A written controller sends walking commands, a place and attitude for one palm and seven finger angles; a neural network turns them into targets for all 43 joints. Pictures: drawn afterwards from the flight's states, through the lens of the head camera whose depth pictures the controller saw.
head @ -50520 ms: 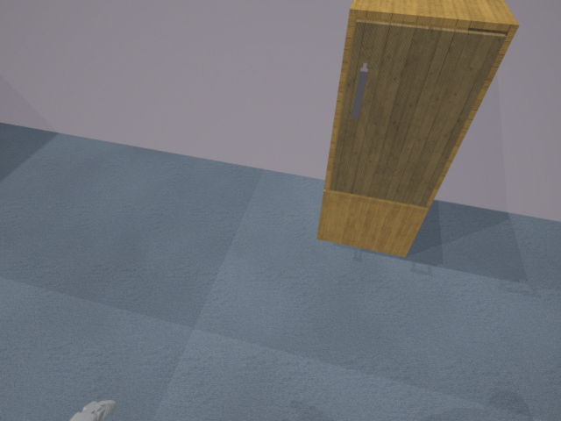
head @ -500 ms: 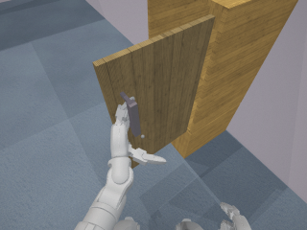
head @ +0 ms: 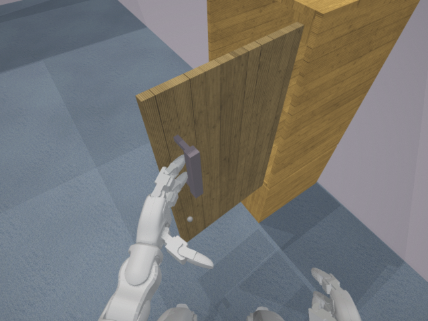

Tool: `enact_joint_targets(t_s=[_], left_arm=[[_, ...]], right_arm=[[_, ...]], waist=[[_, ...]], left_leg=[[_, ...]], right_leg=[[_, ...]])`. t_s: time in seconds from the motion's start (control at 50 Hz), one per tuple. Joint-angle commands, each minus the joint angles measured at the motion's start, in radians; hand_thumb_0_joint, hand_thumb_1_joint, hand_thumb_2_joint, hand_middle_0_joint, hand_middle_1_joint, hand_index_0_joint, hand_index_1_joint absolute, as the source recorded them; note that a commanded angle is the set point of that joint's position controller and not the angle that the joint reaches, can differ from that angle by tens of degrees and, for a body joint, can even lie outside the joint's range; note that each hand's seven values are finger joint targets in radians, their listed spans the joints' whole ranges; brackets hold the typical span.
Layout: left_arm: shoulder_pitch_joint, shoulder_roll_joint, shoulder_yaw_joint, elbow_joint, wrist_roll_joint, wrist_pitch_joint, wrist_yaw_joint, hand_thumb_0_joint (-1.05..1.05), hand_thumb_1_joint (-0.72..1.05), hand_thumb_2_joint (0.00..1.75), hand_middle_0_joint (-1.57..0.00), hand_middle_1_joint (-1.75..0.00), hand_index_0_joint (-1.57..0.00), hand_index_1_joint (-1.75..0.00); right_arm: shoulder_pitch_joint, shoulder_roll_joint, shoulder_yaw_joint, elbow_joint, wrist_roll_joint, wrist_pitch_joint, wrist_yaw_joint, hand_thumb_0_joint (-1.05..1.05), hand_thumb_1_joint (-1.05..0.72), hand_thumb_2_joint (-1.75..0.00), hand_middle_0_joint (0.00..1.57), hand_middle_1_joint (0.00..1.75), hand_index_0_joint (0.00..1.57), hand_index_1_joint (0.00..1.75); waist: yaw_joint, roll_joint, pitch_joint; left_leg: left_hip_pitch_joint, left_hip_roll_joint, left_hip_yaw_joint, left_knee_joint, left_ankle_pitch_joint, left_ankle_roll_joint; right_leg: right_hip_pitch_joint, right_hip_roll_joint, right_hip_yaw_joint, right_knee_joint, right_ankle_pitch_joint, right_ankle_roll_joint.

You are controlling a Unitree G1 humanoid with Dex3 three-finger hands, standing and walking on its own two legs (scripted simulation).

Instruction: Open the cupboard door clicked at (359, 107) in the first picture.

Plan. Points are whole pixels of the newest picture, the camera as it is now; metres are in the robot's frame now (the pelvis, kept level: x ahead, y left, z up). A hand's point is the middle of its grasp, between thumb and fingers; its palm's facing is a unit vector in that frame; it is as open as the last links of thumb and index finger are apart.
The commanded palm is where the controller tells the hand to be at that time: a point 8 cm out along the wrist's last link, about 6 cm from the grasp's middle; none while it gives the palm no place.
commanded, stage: slide the hand sideways off the handle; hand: left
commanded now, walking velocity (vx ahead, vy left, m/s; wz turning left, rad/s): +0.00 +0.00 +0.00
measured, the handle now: (188, 167) +0.39 +0.07 +0.06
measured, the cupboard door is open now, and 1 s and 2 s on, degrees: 94 94 94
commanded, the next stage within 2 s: draw the hand back to the body in 0.60 s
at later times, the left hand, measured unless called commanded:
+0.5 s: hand (160, 237) +0.25 +0.10 +0.06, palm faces -0.05 -1.00 -0.04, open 16.3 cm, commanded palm +0.22 +0.16 +0.05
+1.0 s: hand (126, 237) +0.23 +0.15 +0.09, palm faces -0.06 -1.00 -0.07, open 16.3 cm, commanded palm +0.20 +0.21 +0.10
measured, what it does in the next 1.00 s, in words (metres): stands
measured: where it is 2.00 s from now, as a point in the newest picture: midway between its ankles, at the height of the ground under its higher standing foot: outside the picture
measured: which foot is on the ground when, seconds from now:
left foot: down 0.00-1.00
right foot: down 0.00-1.00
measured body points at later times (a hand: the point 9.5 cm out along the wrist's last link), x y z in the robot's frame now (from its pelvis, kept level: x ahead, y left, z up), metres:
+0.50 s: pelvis +0.01 -0.02 +0.00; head +0.07 -0.03 +0.44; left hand +0.24 +0.16 +0.06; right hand +0.20 -0.24 -0.09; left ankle +0.02 +0.11 -0.68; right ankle +0.02 -0.11 -0.68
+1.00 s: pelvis +0.02 -0.01 +0.01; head +0.04 -0.02 +0.46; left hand +0.23 +0.20 +0.10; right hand +0.19 -0.24 -0.07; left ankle +0.02 +0.11 -0.68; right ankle +0.02 -0.11 -0.68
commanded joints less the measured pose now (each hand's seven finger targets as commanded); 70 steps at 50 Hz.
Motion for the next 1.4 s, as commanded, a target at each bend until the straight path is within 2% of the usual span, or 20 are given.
enact_joint_targets(t_s=[0.0,0.04,0.18,0.28,0.36,0.48,0.54,0.62,0.68,0.7,0.78,0.9,1.0,1.12,1.18,1.2,1.22,1.24,1.3,1.38], left_arm=[[-0.124,-0.002,0.024,-0.318,-0.023,-0.066,-0.013,0.00,-0.50,0.30,-0.15,-0.30,-0.15,-0.30],[-0.059,0.017,0.042,-0.327,-0.026,-0.074,-0.026,0.00,-0.50,0.30,-0.15,-0.30,-0.15,-0.30],[0.056,0.052,0.055,-0.377,-0.029,-0.067,-0.096,0.00,-0.50,0.30,-0.15,-0.30,-0.15,-0.30],[0.072,0.114,0.133,-0.429,-0.064,-0.059,-0.123,0.00,-0.50,0.30,-0.15,-0.30,-0.15,-0.30],[0.153,0.114,0.157,-0.460,-0.098,-0.073,-0.144,0.00,-0.50,0.30,-0.15,-0.30,-0.15,-0.30],[0.224,0.151,0.182,-0.460,-0.108,-0.077,-0.195,0.00,-0.50,0.30,-0.15,-0.30,-0.15,-0.30],[0.288,0.191,0.239,-0.450,-0.132,-0.072,-0.219,0.00,-0.50,0.30,-0.15,-0.30,-0.15,-0.30],[0.188,0.197,0.248,-0.486,-0.158,-0.088,-0.232,0.00,-0.50,0.30,-0.15,-0.30,-0.15,-0.30],[0.176,0.197,0.256,-0.474,-0.165,-0.104,-0.234,0.00,-0.50,0.30,-0.15,-0.30,-0.15,-0.30],[0.174,0.216,0.269,-0.515,-0.169,-0.110,-0.235,0.00,-0.50,0.30,-0.15,-0.30,-0.15,-0.30],[0.271,0.260,0.308,-0.580,-0.179,-0.067,-0.238,0.00,-0.50,0.30,-0.15,-0.30,-0.15,-0.30],[0.326,0.240,0.311,-0.554,-0.207,0.043,-0.253,0.00,-0.50,0.30,-0.15,-0.30,-0.15,-0.30],[0.351,0.280,0.360,-0.627,-0.229,0.066,-0.267,0.00,-0.50,0.30,-0.15,-0.30,-0.15,-0.30],[0.365,0.287,0.369,-0.719,-0.239,0.061,-0.282,0.00,-0.43,0.33,-0.15,-0.30,-0.15,-0.30],[0.367,0.306,0.396,-0.701,-0.247,0.093,-0.299,0.00,-0.32,0.37,-0.16,-0.30,-0.16,-0.30],[0.347,0.438,0.430,-0.758,-0.099,0.129,-0.144,0.00,-0.29,0.39,-0.16,-0.30,-0.16,-0.30],[0.400,0.337,0.378,-0.739,-0.081,0.164,-0.076,0.00,-0.26,0.40,-0.16,-0.30,-0.16,-0.30],[0.423,0.306,0.358,-0.724,-0.071,0.188,-0.045,0.00,-0.22,0.42,-0.16,-0.30,-0.16,-0.30],[0.403,0.332,0.368,-0.763,-0.028,0.218,0.022,0.00,-0.12,0.47,-0.16,-0.30,-0.16,-0.30],[0.365,0.375,0.402,-0.820,-0.001,0.219,0.071,0.00,0.02,0.52,-0.17,-0.30,-0.17,-0.30]], right_arm=[[-0.051,-0.105,-0.042,-0.163,0.010,-0.067,-0.017,0.00,-0.90,-0.90,0.20,0.30,0.20,0.30],[-0.048,-0.106,-0.041,-0.163,0.009,-0.074,-0.021,0.00,-0.90,-0.90,0.20,0.30,0.20,0.30],[-0.049,-0.106,-0.040,-0.172,0.010,-0.087,-0.025,0.00,-0.90,-0.90,0.20,0.30,0.20,0.30],[-0.054,-0.109,-0.040,-0.179,0.011,-0.097,-0.040,0.00,-0.90,-0.90,0.20,0.30,0.20,0.30],[-0.047,-0.107,-0.040,-0.184,0.013,-0.112,-0.046,0.00,-0.90,-0.90,0.20,0.30,0.20,0.30],[-0.041,-0.118,-0.044,-0.180,0.015,-0.126,-0.049,0.00,-0.90,-0.90,0.20,0.30,0.20,0.30],[-0.038,-0.124,-0.045,-0.189,0.018,-0.127,-0.054,0.00,-0.90,-0.90,0.20,0.30,0.20,0.30],[-0.043,-0.125,-0.042,-0.180,0.018,-0.145,-0.064,0.00,-0.90,-0.90,0.20,0.30,0.20,0.30],[-0.043,-0.127,-0.043,-0.172,0.018,-0.160,-0.068,0.00,-0.90,-0.90,0.20,0.30,0.20,0.30],[-0.043,-0.128,-0.044,-0.176,0.020,-0.163,-0.069,0.00,-0.90,-0.90,0.20,0.30,0.20,0.30],[-0.033,-0.127,-0.041,-0.197,0.031,-0.164,-0.073,0.00,-0.90,-0.90,0.20,0.30,0.20,0.30],[-0.048,-0.131,-0.027,-0.205,0.047,-0.158,-0.080,0.00,-0.90,-0.90,0.20,0.30,0.20,0.30],[-0.042,-0.133,-0.022,-0.214,0.044,-0.177,-0.088,0.00,-0.90,-0.90,0.20,0.30,0.20,0.30],[-0.036,-0.129,-0.012,-0.201,0.048,-0.208,-0.087,0.00,-0.90,-0.90,0.20,0.30,0.20,0.30],[-0.048,-0.137,-0.010,-0.190,0.050,-0.215,-0.089,0.00,-0.90,-0.90,0.20,0.30,0.20,0.30],[-0.060,-0.129,-0.012,-0.182,0.038,-0.194,-0.116,0.00,-0.90,-0.90,0.20,0.30,0.20,0.30],[-0.057,-0.109,-0.002,-0.183,0.030,-0.186,-0.123,0.00,-0.90,-0.90,0.20,0.30,0.20,0.30],[-0.051,-0.110,-0.001,-0.178,0.028,-0.178,-0.127,0.00,-0.90,-0.90,0.20,0.30,0.20,0.30],[-0.068,-0.113,0.005,-0.155,0.024,-0.161,-0.128,0.00,-0.90,-0.90,0.20,0.30,0.20,0.30],[-0.102,-0.114,0.012,-0.133,0.015,-0.172,-0.135,0.00,-0.90,-0.90,0.20,0.30,0.20,0.30]], waist=[[-0.006,-0.099,-0.263],[-0.002,-0.115,-0.239],[-0.002,-0.042,-0.231],[0.000,-0.060,-0.248],[0.004,-0.077,-0.262],[-0.008,-0.047,-0.223],[0.002,-0.080,-0.216],[-0.016,-0.073,-0.213],[-0.018,-0.075,-0.219],[-0.006,-0.034,-0.247],[0.016,-0.017,-0.304],[0.001,-0.043,-0.148],[0.013,-0.056,-0.158],[0.019,0.047,-0.133],[0.018,0.017,-0.097],[0.066,0.024,-0.099],[0.042,0.012,-0.048],[0.035,-0.019,-0.024],[0.039,0.032,-0.019],[0.046,0.029,-0.039]], left_leg=[[0.138,-0.010,-0.050,-0.154,0.215,-0.003],[0.116,-0.011,-0.050,-0.147,0.210,-0.002],[0.104,-0.020,-0.044,-0.117,0.234,-0.003],[0.083,-0.025,-0.042,-0.101,0.224,-0.001],[0.075,-0.028,-0.041,-0.091,0.244,0.000],[0.040,-0.028,-0.037,-0.068,0.222,-0.002],[0.011,-0.030,-0.037,-0.066,0.200,-0.005],[-0.009,-0.031,-0.041,-0.039,0.168,-0.005],[-0.022,-0.029,-0.042,-0.024,0.158,-0.005],[-0.002,-0.030,-0.041,-0.035,0.167,-0.004],[0.079,-0.029,-0.039,-0.090,0.229,0.001],[0.103,-0.023,-0.046,-0.161,0.182,-0.002],[0.165,-0.019,-0.053,-0.199,0.220,0.000],[0.249,-0.011,-0.067,-0.248,0.282,-0.007],[0.248,-0.009,-0.071,-0.267,0.261,-0.006],[0.269,-0.002,-0.055,-0.319,0.259,0.003],[0.287,-0.004,-0.053,-0.342,0.239,0.001],[0.288,0.000,-0.058,-0.351,0.232,0.000],[0.349,0.007,-0.057,-0.395,0.263,0.001],[0.424,0.010,-0.063,-0.463,0.288,0.002]], right_leg=[[0.168,0.021,0.005,-0.151,0.254,-0.015],[0.168,0.020,0.008,-0.151,0.258,-0.014],[0.150,0.015,0.016,-0.130,0.290,-0.014],[0.173,0.012,0.030,-0.135,0.290,-0.009],[0.197,0.014,0.037,-0.136,0.325,-0.005],[0.165,0.005,0.057,-0.136,0.311,0.003],[0.182,0.000,0.073,-0.149,0.286,0.008],[0.156,-0.007,0.094,-0.159,0.223,0.013],[0.141,-0.006,0.100,-0.155,0.188,0.012],[0.156,-0.004,0.097,-0.155,0.187,0.007],[0.243,0.004,0.077,-0.171,0.272,0.006],[0.220,0.014,0.043,-0.238,0.204,0.012],[0.264,0.021,0.023,-0.252,0.251,0.010],[0.271,0.034,-0.019,-0.251,0.293,-0.001],[0.283,0.035,-0.019,-0.280,0.272,0.001],[0.324,0.006,0.031,-0.345,0.245,-0.011],[0.316,0.001,0.020,-0.370,0.223,-0.006],[0.312,0.000,0.014,-0.380,0.215,-0.002],[0.368,-0.001,0.006,-0.413,0.233,-0.003],[0.445,0.000,0.000,-0.460,0.240,-0.005]])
